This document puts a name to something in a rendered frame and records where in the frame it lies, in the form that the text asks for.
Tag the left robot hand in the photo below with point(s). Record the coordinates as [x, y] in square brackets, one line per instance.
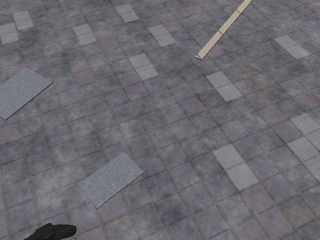
[53, 232]

